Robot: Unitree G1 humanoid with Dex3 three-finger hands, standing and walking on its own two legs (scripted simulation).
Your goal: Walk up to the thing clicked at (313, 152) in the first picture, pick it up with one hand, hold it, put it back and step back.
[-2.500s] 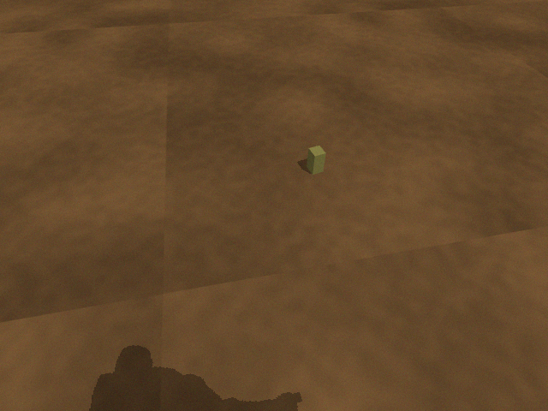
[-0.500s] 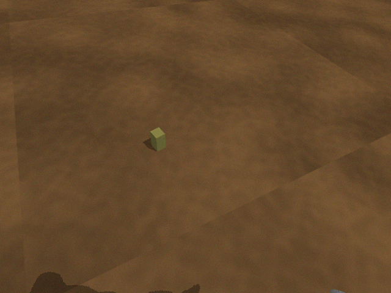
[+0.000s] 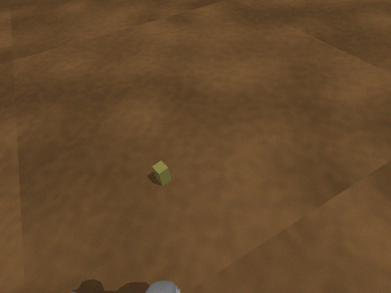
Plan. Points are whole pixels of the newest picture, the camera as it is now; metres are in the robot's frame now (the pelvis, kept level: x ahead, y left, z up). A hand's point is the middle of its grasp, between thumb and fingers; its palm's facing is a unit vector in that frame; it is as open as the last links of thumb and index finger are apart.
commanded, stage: walk up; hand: left
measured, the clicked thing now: (162, 173) +0.86 +0.30 -0.70
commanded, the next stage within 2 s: none
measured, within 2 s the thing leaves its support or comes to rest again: neither
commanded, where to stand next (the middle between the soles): +0.51 +0.08 m, yaw +2 degrees
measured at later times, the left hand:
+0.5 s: hand (74, 251) +0.25 +0.35 -0.15, palm faces -0.02 -0.94 -0.33, open 7.4 cm
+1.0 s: hand (102, 185) +0.42 +0.31 -0.11, palm faces +0.01 -0.91 -0.42, open 7.4 cm
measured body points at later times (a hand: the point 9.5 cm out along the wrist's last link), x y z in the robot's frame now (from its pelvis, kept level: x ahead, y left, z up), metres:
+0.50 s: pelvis +0.20 +0.08 +0.00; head +0.22 +0.11 +0.45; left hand +0.25 +0.40 -0.13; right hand +0.26 -0.24 -0.09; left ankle +0.21 +0.17 -0.74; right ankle +0.24 -0.09 -0.67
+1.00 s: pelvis +0.36 +0.04 +0.00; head +0.38 +0.01 +0.45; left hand +0.42 +0.36 -0.08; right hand +0.43 -0.27 -0.13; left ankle +0.40 +0.22 -0.67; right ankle +0.40 -0.05 -0.74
